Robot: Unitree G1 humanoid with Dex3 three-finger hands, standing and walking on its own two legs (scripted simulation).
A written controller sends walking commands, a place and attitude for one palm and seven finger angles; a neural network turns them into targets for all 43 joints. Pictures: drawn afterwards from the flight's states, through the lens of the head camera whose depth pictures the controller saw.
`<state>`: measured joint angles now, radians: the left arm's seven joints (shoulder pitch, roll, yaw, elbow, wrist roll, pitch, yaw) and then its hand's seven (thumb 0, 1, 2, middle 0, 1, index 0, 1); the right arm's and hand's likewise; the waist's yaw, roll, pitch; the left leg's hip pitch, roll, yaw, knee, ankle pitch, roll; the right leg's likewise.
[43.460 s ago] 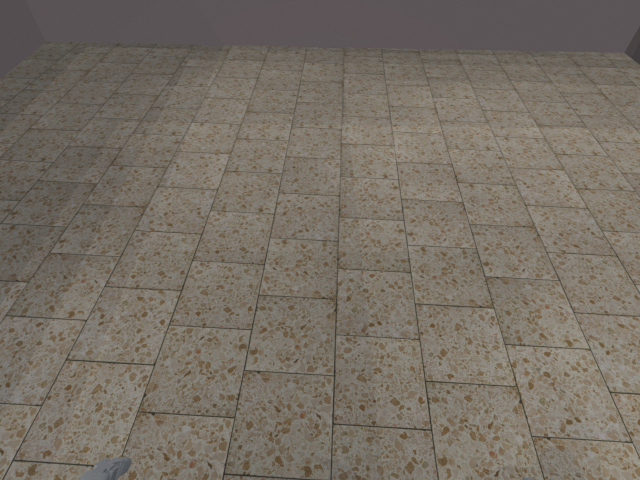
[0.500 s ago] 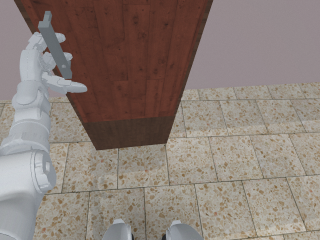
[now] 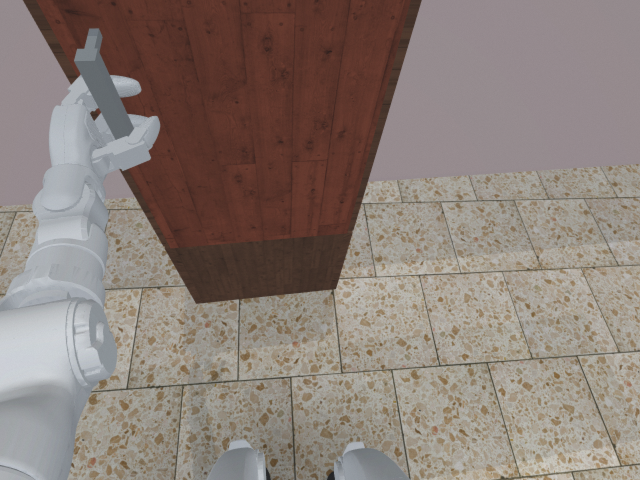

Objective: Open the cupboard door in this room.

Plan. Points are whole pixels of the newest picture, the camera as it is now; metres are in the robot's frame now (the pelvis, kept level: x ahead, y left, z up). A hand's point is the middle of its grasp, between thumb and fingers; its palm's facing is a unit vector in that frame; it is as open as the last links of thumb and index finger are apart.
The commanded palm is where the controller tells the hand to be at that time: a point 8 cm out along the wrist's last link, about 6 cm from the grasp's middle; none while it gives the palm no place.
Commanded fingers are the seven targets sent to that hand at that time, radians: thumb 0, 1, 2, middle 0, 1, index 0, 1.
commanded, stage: close the thumb around the handle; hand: left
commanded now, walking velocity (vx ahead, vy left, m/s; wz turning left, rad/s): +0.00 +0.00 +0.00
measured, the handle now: (116, 101) +0.57 +0.21 +0.11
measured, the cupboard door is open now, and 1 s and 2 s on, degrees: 0 28 44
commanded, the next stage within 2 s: pull the door open along its arc in 0.18 s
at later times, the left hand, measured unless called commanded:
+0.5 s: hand (136, 142) +0.51 +0.18 +0.10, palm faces +0.05 -1.00 +0.01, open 5.5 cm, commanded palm +0.46 +0.22 +0.10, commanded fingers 0.00 0.90 0.90 -0.40 -1.35 -0.40 -1.35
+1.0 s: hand (191, 246) +0.36 +0.11 +0.10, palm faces +0.30 -0.95 +0.10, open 6.1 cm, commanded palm +0.31 +0.15 +0.10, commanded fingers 0.00 0.90 0.90 -0.40 -1.35 -0.40 -1.35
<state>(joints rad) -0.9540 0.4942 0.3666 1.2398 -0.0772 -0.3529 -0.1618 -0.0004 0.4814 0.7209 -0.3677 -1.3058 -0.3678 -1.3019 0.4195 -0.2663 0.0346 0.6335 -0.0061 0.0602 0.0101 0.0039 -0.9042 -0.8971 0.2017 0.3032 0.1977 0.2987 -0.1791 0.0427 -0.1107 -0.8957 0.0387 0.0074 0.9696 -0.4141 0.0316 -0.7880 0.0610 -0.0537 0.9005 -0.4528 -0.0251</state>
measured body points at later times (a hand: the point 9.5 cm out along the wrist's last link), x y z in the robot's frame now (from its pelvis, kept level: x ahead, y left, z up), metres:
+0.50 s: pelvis +0.01 +0.00 +0.00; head +0.11 +0.01 +0.44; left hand +0.50 +0.23 +0.10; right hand +0.00 -0.26 -0.11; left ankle +0.02 +0.10 -0.68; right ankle -0.02 -0.11 -0.68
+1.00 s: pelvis +0.01 +0.00 +0.02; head +0.03 -0.01 +0.47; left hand +0.34 +0.16 +0.10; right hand +0.17 -0.23 -0.08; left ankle +0.02 +0.10 -0.68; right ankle -0.02 -0.11 -0.68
